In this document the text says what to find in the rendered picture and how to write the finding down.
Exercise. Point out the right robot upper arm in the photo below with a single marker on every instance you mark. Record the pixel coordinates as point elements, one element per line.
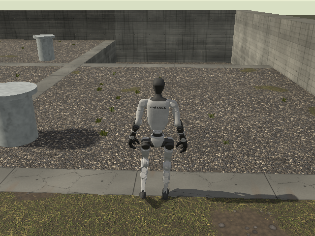
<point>176,114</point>

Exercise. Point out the left robot hand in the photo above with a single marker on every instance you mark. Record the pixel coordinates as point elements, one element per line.
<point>130,142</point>

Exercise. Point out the left robot upper arm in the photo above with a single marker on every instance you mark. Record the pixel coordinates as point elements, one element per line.
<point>140,111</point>

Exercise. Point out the right robot forearm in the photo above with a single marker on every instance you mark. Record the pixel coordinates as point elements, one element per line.
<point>181,132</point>

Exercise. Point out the right robot hand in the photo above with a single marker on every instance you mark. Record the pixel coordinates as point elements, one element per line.
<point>184,146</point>

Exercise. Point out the left robot forearm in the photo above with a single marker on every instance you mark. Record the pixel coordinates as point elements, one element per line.
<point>133,130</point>

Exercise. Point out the right robot thigh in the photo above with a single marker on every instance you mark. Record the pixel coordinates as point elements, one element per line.
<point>168,150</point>

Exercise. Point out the humanoid robot torso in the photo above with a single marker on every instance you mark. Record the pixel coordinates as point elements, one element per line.
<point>157,117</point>

